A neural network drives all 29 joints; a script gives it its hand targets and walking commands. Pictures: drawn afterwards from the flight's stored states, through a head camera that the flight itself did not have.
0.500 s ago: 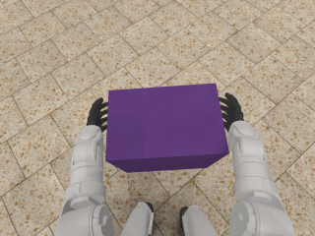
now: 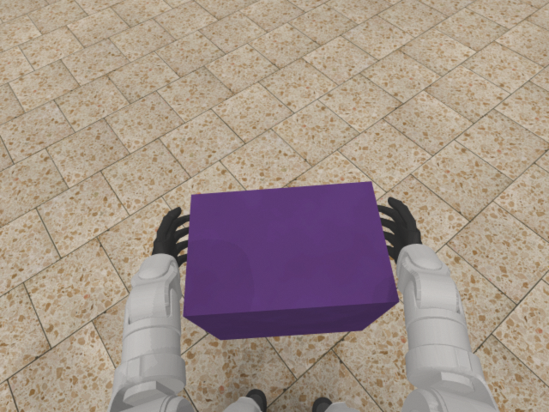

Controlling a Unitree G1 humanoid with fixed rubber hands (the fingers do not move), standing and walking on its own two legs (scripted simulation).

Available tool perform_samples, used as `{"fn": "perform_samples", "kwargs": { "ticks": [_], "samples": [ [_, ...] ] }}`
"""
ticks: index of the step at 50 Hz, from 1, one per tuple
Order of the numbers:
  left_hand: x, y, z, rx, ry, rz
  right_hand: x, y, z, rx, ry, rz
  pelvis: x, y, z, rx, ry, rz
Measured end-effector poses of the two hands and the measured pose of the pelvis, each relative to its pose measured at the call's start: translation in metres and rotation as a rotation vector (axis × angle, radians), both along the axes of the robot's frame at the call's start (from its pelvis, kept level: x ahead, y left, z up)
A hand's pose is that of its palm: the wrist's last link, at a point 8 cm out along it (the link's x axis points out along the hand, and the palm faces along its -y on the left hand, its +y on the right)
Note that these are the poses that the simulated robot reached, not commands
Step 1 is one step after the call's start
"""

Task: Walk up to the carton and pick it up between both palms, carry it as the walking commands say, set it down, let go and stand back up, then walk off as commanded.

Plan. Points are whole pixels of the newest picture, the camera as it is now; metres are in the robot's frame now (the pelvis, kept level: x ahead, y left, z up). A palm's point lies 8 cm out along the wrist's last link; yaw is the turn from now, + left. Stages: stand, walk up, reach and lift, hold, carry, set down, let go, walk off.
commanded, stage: reach and lift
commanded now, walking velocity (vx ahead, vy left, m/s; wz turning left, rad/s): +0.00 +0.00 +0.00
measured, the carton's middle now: (286, 270) +0.34 +0.02 -0.09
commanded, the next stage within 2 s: hold in 1.74 s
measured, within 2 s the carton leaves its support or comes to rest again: neither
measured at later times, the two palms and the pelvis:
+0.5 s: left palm (145, 262) +0.31 +0.21 +0.04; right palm (422, 254) +0.32 -0.15 +0.04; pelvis +0.02 +0.01 +0.02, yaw +0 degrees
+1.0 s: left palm (142, 253) +0.30 +0.19 +0.08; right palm (446, 249) +0.31 -0.17 +0.08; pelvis +0.01 +0.01 +0.02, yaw +0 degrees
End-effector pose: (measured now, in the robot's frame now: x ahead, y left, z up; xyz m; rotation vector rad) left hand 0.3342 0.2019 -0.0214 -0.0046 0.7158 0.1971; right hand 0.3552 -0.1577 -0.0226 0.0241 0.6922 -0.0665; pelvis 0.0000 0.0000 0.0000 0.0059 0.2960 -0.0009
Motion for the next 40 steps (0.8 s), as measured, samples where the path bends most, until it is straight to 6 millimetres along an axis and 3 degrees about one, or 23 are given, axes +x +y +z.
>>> {"fn": "perform_samples", "kwargs": {
  "ticks": [19, 34, 40],
  "samples": [
    [-0.022, 0.008, 0.047, -0.010, -0.043, 0.001, -0.023, 0.008, 0.050, -0.010, -0.042, -0.002, 0.022, 0.011, 0.020, -0.008, -0.194, 0.014],
    [-0.034, -0.003, 0.088, -0.003, -0.099, -0.025, -0.047, -0.004, 0.088, 0.003, -0.097, -0.035, 0.009, 0.016, 0.023, -0.004, -0.342, 0.002],
    [-0.039, -0.008, 0.095, -0.014, -0.097, -0.017, -0.049, -0.009, 0.099, -0.006, -0.094, -0.029, 0.007, 0.011, 0.023, -0.001, -0.384, -0.003]
  ]
}}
